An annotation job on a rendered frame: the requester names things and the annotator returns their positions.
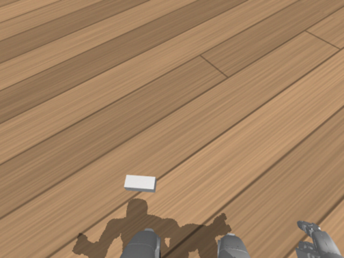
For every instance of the carton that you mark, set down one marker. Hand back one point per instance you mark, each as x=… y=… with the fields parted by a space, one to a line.
x=140 y=183

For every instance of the right robot hand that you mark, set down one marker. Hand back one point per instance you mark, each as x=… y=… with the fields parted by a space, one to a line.
x=322 y=242

